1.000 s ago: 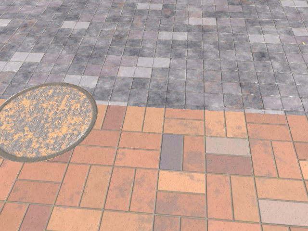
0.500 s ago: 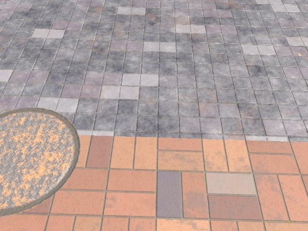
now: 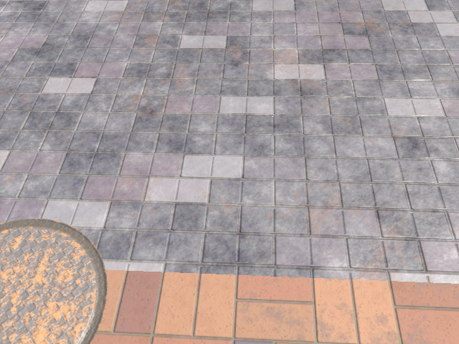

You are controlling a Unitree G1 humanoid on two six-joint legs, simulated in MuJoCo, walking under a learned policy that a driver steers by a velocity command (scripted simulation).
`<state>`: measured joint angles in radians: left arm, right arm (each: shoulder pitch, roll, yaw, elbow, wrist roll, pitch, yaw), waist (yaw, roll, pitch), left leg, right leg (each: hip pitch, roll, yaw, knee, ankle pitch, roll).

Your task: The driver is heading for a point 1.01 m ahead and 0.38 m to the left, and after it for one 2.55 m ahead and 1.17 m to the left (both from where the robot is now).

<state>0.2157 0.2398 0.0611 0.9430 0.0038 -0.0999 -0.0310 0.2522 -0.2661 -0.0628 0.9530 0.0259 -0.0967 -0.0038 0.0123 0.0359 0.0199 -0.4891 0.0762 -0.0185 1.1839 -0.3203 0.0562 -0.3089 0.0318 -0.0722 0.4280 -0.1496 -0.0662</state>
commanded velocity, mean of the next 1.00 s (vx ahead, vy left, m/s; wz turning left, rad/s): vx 0.50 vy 0.00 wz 0.35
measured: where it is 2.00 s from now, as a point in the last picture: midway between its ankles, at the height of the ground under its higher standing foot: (138, 210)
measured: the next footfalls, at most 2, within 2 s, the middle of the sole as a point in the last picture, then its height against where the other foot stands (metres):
left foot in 0.40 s outside the picture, level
right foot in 0.90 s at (247, 268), level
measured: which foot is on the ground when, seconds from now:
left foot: up 0.00-0.38, down 0.40-0.90, up 0.92-1.00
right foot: down 0.00-0.42, up 0.44-0.88, down 0.90-1.00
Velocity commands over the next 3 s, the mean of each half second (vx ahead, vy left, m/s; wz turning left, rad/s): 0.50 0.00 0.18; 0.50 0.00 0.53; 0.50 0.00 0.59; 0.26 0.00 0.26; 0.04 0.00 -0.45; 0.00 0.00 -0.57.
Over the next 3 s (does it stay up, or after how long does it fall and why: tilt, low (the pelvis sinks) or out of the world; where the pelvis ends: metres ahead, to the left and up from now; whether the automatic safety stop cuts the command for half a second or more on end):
stays up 0.96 0.40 0.00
